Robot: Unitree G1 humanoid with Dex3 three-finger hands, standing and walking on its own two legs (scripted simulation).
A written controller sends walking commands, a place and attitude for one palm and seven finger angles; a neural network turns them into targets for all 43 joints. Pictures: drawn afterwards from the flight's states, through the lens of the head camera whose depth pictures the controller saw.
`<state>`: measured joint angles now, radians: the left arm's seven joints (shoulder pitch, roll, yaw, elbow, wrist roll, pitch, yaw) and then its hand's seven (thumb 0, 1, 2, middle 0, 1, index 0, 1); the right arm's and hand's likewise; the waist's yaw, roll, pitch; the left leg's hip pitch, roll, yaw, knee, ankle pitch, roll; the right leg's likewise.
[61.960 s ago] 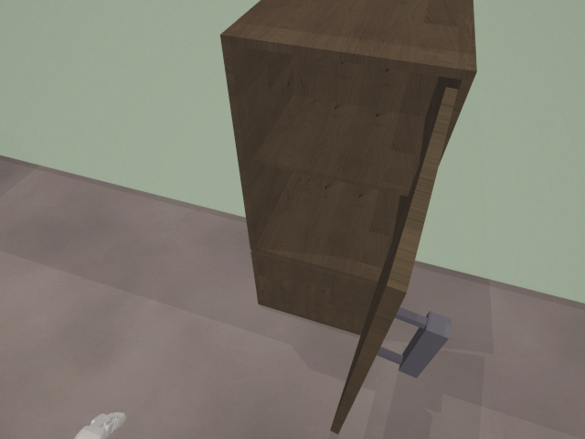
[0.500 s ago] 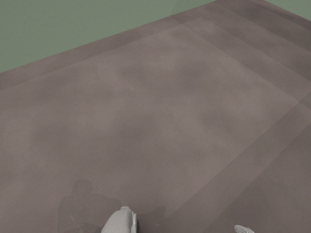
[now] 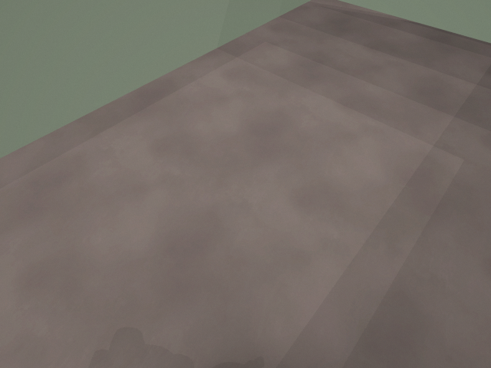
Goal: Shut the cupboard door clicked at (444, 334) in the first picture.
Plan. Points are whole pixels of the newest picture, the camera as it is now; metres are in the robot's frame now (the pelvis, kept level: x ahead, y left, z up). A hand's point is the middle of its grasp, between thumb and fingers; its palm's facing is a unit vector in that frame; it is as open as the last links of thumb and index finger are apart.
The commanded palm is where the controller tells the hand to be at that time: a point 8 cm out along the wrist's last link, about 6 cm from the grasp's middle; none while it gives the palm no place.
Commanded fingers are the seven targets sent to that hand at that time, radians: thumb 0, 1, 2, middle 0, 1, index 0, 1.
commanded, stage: turn to face it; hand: left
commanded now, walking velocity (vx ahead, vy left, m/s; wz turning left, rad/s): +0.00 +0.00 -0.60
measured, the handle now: out of the picture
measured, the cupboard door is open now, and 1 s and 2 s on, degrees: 36 36 36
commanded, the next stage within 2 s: none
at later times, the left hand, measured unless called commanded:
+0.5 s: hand (143, 341) +0.18 +0.22 -0.16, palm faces -0.25 -0.94 -0.22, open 7.4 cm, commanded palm none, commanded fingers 0.00 0.90 0.90 -0.20 -0.30 -0.20 -0.30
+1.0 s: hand (183, 336) +0.20 +0.14 -0.15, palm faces -0.53 -0.82 -0.22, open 7.4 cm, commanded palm none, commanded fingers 0.00 0.90 0.90 -0.20 -0.30 -0.20 -0.30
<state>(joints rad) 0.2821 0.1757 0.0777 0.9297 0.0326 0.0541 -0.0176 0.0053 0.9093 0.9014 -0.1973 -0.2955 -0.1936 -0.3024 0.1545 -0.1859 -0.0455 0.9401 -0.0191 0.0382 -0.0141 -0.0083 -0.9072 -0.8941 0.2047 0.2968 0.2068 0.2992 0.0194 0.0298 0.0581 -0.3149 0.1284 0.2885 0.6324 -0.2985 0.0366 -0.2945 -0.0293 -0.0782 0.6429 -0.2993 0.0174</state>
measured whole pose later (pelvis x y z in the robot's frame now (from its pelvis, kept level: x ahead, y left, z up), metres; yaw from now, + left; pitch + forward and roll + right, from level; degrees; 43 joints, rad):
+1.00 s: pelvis +0.03 +0.02 +0.01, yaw -34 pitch +0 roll +0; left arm 0.21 0.20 0.05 0.89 0.03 0.04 -0.01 0.01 0.90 0.90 -0.20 -0.30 -0.20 -0.30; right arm 0.16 -0.25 -0.06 0.88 -0.01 0.06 -0.01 0.00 -0.91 -0.89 0.20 0.30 0.20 0.30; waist 0.00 0.00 0.09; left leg -0.48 0.06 0.02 0.95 -0.40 -0.09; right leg -0.26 0.03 0.07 0.51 -0.25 -0.01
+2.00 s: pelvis +0.06 +0.04 +0.01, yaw -70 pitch +1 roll -1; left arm 0.18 0.26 0.08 0.91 0.02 0.08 -0.02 0.01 0.91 0.90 -0.20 -0.30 -0.20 -0.30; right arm 0.18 -0.21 -0.02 0.85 -0.03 0.01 -0.02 0.00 -0.90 -0.89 0.20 0.30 0.20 0.30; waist 0.01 -0.05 0.09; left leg -0.30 0.06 0.08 0.58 -0.30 0.01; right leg -0.46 0.05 0.07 1.01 -0.50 0.04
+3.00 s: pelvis +0.04 -0.02 +0.02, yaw -94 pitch +1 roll -2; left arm 0.21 0.23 0.07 0.99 0.03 0.06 -0.05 0.01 0.91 0.90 -0.20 -0.30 -0.19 -0.30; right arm 0.31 -0.18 -0.03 0.98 -0.04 -0.01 -0.02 0.00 -0.90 -0.89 0.20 0.30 0.21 0.30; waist -0.03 0.01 0.03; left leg -0.18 0.11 0.14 0.43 -0.26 -0.02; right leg -0.39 -0.03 -0.03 0.83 -0.40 0.02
